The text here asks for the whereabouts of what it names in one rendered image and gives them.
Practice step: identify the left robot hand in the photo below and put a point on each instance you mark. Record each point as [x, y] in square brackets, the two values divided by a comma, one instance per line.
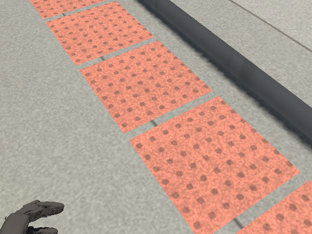
[17, 223]

